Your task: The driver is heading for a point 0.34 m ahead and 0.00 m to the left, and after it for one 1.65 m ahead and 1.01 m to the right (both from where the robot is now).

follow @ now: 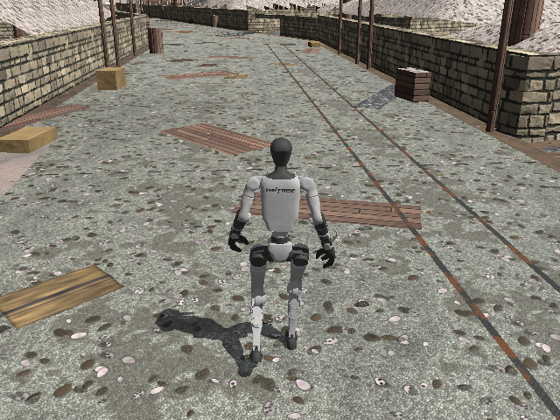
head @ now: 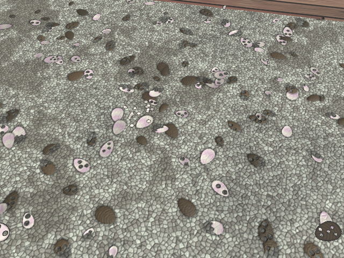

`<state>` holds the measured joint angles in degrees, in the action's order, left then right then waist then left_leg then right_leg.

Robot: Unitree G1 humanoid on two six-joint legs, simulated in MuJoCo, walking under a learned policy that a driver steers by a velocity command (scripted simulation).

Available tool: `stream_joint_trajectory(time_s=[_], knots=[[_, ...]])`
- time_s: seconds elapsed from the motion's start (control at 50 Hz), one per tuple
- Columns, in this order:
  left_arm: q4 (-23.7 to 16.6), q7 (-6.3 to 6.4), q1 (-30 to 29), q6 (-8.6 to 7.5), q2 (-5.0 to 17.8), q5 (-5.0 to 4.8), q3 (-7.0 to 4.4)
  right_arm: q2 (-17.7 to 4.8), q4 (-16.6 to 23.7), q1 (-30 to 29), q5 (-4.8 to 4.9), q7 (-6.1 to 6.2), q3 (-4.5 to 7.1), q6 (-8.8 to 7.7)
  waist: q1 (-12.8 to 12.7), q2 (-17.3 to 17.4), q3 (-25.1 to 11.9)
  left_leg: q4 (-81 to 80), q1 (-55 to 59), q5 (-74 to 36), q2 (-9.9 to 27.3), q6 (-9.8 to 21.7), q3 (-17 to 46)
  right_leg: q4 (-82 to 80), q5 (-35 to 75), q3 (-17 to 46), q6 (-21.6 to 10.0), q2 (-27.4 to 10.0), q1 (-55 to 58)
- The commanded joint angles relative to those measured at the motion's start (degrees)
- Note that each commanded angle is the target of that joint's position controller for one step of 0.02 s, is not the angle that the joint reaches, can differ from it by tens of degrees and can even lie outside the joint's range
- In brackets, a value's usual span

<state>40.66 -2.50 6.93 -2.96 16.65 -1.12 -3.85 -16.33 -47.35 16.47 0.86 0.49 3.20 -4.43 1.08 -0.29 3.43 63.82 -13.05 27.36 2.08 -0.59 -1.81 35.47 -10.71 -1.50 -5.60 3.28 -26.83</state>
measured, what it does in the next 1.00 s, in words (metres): walks ahead, turning right: left foot, then right foot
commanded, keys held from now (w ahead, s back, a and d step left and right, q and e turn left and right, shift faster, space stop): w+e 0.20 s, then w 0.02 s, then w+e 0.02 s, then e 0.76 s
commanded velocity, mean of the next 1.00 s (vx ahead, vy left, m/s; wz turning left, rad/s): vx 0.23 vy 0.00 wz -0.57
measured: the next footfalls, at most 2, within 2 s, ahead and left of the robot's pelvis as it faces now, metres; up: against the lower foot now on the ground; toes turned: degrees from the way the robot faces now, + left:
left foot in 0.38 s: +0.42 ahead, +0.11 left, +0.00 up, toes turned -16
right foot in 0.84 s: +0.31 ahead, -0.13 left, +0.00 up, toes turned -32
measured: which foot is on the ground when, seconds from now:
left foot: up 0.00-0.36, down 0.38-0.84, up 0.86-1.00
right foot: down 0.00-0.38, up 0.40-0.82, down 0.84-1.00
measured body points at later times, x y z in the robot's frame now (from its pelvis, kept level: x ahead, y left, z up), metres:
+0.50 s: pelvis +0.26 +0.03 +0.01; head +0.30 +0.03 +0.45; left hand +0.42 +0.29 -0.11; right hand +0.39 -0.26 -0.07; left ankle +0.38 +0.12 -0.72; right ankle +0.13 -0.06 -0.64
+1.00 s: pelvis +0.30 -0.02 +0.02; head +0.32 -0.08 +0.47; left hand +0.60 +0.13 -0.05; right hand +0.28 -0.35 -0.10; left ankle +0.38 +0.11 -0.64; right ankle +0.27 -0.11 -0.72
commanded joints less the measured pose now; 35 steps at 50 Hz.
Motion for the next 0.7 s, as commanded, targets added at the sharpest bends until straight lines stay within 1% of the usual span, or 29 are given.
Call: stream_joint_trajectory(time_s=[0.02,0.04,0.06,0.1,0.12,0.16,0.2,0.22,0.24,0.26,0.3,0.34,0.36,0.38,0.4,0.42,0.44,0.46,0.48,0.5,0.52,0.54,0.56,0.58,0.6,0.64,0.7], knots=[[-1.3,0.76,10.1,-0.74,8.5,-0.04,-2.59,-7.1,7.8,-5.4,0.12,-0.41,1.11,-4.23,-4.4,0.0,-9.5,7.0,-30.9,-5.0,2.8,1.4,6.7,-18.2,4.8,28.6,-12.2,-16.3,32.0],[-2.4,0.94,7.1,-0.73,6.6,0.34,-1.93,-7.9,7.5,-5.0,-0.94,-0.1,1.7,-3.72,-2.3,-0.5,-7.1,3.1,-26.7,-7.3,4.2,0.9,6.6,-19.6,10.1,24.6,-11.3,-14.5,25.3],[-3.2,1.11,5.8,-0.69,6.2,0.8,-1.74,-7.8,7.5,-4.1,-1.28,-0.17,1.89,-2.94,-0.8,-1.7,-6.5,1.5,-23.5,-8.7,4.6,0.2,6.6,-21.0,12.6,23.3,-11.4,-13.4,21.0],[-3.4,1.59,5.7,-0.92,7.2,0.61,-2.1,-6.2,7.7,-3.2,-1.71,-0.11,1.66,-1.74,0.2,-2.0,-6.0,-2.7,-21.4,-10.7,4.3,-1.6,5.5,-22.3,17.5,20.3,-11.9,-12.2,16.2],[-3.3,1.97,6.3,-0.99,8.0,0.56,-2.33,-5.5,8.2,-4.3,-1.83,0.01,1.48,-1.36,0.1,-2.0,-5.4,-5.6,-21.4,-13.0,3.9,-2.5,4.9,-22.7,18.6,18.7,-11.7,-11.5,14.4],[-2.7,2.7,8.0,-0.83,9.0,0.26,-2.65,-4.4,9.7,-9.0,-1.88,0.12,0.97,-1.18,-1.3,-2.5,-4.0,-14.3,-21.4,-20.3,2.8,-3.6,4.5,-22.8,17.5,16.3,-10.1,-9.6,12.5],[-2.2,3.12,9.5,-0.41,9.1,-0.06,-2.71,-3.2,10.7,-13.4,-1.63,-0.22,0.43,-1.46,-3.2,-3.8,-3.6,-23.7,-18.7,-27.8,0.9,-3.7,4.3,-21.9,13.0,14.9,-8.0,-7.6,11.3],[-1.8,3.26,10.3,-0.27,8.9,-0.08,-2.6,-3.1,10.9,-14.9,-1.3,-0.55,0.26,-1.66,-4.1,-4.4,-3.7,-27.4,-17.2,-31.0,0.1,-3.7,4.0,-21.8,10.7,14.7,-7.4,-7.5,11.5],[-1.4,3.32,11.6,-0.15,9.1,-0.16,-2.66,-3.3,11.4,-16.8,-0.96,-0.85,0.25,-1.87,-5.1,-4.6,-3.6,-29.5,-15.8,-32.8,-0.7,-3.6,4.0,-21.5,8.9,15.9,-7.1,-8.0,11.5],[-0.9,3.42,12.5,0.12,9.3,-0.26,-2.72,-3.9,12.0,-18.2,-0.86,-1.04,0.45,-2.08,-5.4,-4.8,-2.8,-31.4,-15.4,-33.1,-1.4,-3.3,4.3,-20.0,10.6,17.0,-6.7,-8.3,12.3],[-0.3,3.8,13.9,0.95,9.0,-0.32,-2.76,-5.4,12.6,-18.5,-1.13,-1.44,1.07,-2.51,-5.1,-5.4,-3.5,-35.1,-14.5,-31.0,-2.8,-2.2,5.3,-14.8,14.7,19.8,-5.2,-8.9,16.3],[-0.9,4.32,12.8,1.69,8.8,-0.08,-2.9,-6.8,12.1,-15.8,-1.3,-1.65,1.81,-2.95,-3.3,-6.8,-5.1,-36.8,-11.6,-27.9,-3.5,-0.4,5.9,-9.1,18.4,23.1,-3.4,-9.2,19.4],[-1.8,4.45,10.7,1.91,8.2,-0.14,-2.75,-7.1,11.2,-12.4,-1.56,-1.49,2.12,-3.19,-1.0,-7.0,-6.4,-39.5,-7.1,-30.4,-3.2,0.8,5.2,-5.2,19.3,23.2,-1.9,-7.8,19.2],[-3.0,4.39,9.8,1.82,6.2,0.09,-2.14,-8.7,10.7,-8.2,-2.43,-1.12,2.59,-3.44,1.2,-5.5,-10.5,-40.5,2.0,-37.9,0.5,3.1,6.7,2.5,18.1,21.4,0.5,-4.5,16.7],[-4.6,4.33,12.4,1.65,2.7,1.38,-1.0,-12.6,10.8,-2.2,-3.57,-0.6,3.24,-3.23,1.7,4.7,-19.1,-35.6,19.0,-58.5,13.3,7.6,17.1,19.4,-3.6,16.3,3.6,0.4,6.7],[-4.3,3.87,23.5,1.45,2.6,0.17,-0.43,-13.2,9.6,0.1,-2.99,-1.0,3.5,-1.81,-1.9,20.5,-28.2,-36.4,32.5,-58.2,26.2,18.2,36.7,33.8,-33.4,12.7,6.3,4.9,-6.8],[-2.5,3.91,23.2,2.05,8.7,-0.55,-1.73,-9.3,11.0,-2.2,-1.63,-0.95,2.78,-0.73,-1.1,12.9,-25.4,-39.1,27.7,-42.7,24.7,17.2,37.2,40.2,-28.0,13.2,7.7,-0.3,-10.6],[-3.6,4.14,16.0,3.01,10.9,-0.67,-2.55,-6.1,11.9,-4.7,-1.52,-0.42,1.84,0.12,0.7,8.4,-17.8,-40.6,21.1,-36.1,20.9,14.6,28.5,41.7,-23.3,10.4,8.8,-1.8,-13.0],[-4.1,4.53,12.7,4.18,10.7,-0.47,-2.77,-4.8,11.9,-7.9,-1.79,-0.14,1.14,0.97,0.1,5.2,-13.0,-42.3,13.5,-33.5,17.8,13.2,22.3,40.4,-20.3,8.6,9.6,-3.5,-12.2],[-4.9,4.79,11.5,5.14,10.0,-0.2,-2.95,-4.6,11.7,-10.3,-1.87,0.0,0.95,1.5,-1.2,5.9,-9.2,-44.0,6.8,-31.4,15.8,12.8,18.4,38.1,-18.5,8.0,9.9,-5.2,-10.6],[-5.1,4.79,12.3,5.89,8.1,-0.31,-2.67,-5.5,11.2,-11.5,-2.35,0.12,1.17,1.72,-2.3,7.8,-7.1,-46.4,0.7,-30.3,13.5,12.3,14.0,35.5,-17.0,6.4,9.9,-5.7,-6.7],[-5.2,4.88,12.7,6.23,6.6,-0.27,-2.38,-5.9,10.9,-12.2,-2.62,0.17,1.41,1.64,-2.6,8.9,-6.2,-47.9,-1.9,-30.9,12.3,12.5,10.8,32.9,-15.6,4.9,10.0,-5.6,-4.6],[-5.5,4.91,12.6,6.27,5.4,-0.12,-2.14,-6.3,10.5,-12.3,-2.65,0.24,1.63,1.55,-2.6,9.3,-6.5,-48.5,-1.8,-33.4,12.5,13.2,9.0,30.3,-14.7,4.1,10.0,-5.7,-3.9],[-6.1,4.84,11.7,6.19,4.9,0.13,-1.97,-6.9,10.0,-12.1,-2.49,0.36,1.92,1.49,-2.3,9.0,-7.4,-48.5,-0.5,-36.5,13.5,14.1,8.1,27.8,-13.5,3.9,10.0,-6.3,-4.0],[-6.6,4.64,10.7,6.09,4.8,0.36,-1.84,-7.3,9.7,-12.0,-2.2,0.5,2.17,1.59,-2.1,8.2,-8.6,-48.3,1.0,-38.6,14.5,14.7,7.3,25.2,-12.0,4.0,9.9,-6.9,-3.6],[-7.3,4.04,8.8,6.03,4.7,0.44,-1.67,-8.2,9.4,-12.9,-1.7,0.73,2.52,2.22,-1.7,7.2,-10.4,-48.4,2.2,-38.0,15.5,14.9,5.1,20.0,-8.3,3.5,9.4,-7.7,-1.2],[-8.3,3.06,6.5,6.37,5.3,0.32,-1.79,-9.4,8.8,-13.6,-1.17,0.54,2.91,3.2,-1.1,7.8,-9.4,-48.9,1.4,-31.7,15.7,14.0,2.1,13.3,-5.9,1.5,8.3,-7.4,2.7]])
Keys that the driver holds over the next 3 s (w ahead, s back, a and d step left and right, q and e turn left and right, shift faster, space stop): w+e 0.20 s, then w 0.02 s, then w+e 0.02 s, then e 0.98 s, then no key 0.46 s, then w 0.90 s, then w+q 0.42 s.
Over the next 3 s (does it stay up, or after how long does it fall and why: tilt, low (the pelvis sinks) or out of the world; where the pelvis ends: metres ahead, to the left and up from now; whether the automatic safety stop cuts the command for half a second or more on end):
stays up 0.74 -0.42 0.00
